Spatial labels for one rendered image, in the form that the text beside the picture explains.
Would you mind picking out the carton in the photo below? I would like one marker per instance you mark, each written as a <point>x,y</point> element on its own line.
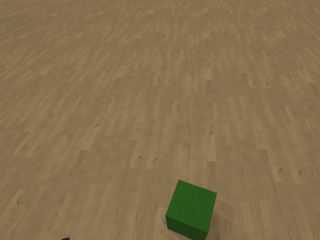
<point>190,210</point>

